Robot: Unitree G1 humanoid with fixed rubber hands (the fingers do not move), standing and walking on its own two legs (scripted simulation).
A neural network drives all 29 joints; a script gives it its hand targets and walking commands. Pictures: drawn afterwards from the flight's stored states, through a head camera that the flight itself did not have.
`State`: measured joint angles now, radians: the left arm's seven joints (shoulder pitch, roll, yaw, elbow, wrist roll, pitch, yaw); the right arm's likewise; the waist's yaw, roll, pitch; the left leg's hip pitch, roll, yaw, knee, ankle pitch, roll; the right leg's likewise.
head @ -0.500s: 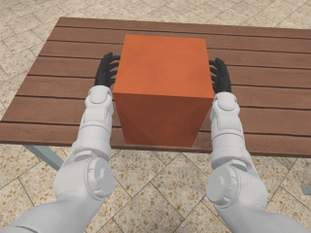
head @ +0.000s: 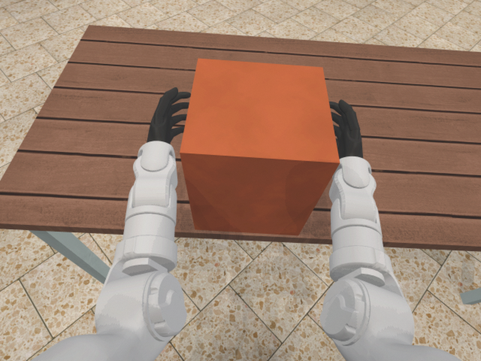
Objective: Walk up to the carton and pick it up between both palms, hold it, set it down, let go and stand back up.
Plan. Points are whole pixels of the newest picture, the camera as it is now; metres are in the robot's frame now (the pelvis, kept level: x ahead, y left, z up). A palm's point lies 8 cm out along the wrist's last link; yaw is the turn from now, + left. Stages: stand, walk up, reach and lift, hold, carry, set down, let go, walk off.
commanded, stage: reach and lift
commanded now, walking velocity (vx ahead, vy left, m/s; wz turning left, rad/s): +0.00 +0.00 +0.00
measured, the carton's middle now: (253, 155) +0.45 -0.03 +0.04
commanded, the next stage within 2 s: none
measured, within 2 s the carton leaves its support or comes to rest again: leaves its support in 1.02 s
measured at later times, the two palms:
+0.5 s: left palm (162, 138) +0.43 +0.12 +0.10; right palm (347, 152) +0.41 -0.18 +0.10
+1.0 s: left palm (153, 156) +0.39 +0.13 +0.11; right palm (347, 167) +0.37 -0.17 +0.10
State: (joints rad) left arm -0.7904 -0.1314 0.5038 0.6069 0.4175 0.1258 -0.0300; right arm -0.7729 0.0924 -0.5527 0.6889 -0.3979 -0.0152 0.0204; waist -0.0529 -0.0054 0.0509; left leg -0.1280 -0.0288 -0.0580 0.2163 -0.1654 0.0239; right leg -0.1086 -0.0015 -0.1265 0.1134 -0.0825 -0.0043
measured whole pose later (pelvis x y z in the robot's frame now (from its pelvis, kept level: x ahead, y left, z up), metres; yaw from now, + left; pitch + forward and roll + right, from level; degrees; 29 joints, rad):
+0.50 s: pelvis +0.00 +0.00 +0.00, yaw +0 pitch +6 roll -1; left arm -0.81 -0.11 0.49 0.62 0.40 0.16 -0.01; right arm -0.78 0.07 -0.51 0.72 -0.36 -0.02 -0.01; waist -0.06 0.00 0.03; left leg -0.17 -0.03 -0.07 0.24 -0.16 0.02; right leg -0.14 0.00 -0.13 0.12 -0.08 -0.01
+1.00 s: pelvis -0.02 +0.00 +0.00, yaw +1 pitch +3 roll -1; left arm -0.71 -0.09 0.40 0.65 0.33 0.19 0.04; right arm -0.72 0.05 -0.43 0.82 -0.28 -0.03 -0.04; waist -0.05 0.02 -0.02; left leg -0.14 -0.03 -0.07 0.25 -0.16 0.02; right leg -0.08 0.00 -0.14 0.09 -0.05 -0.01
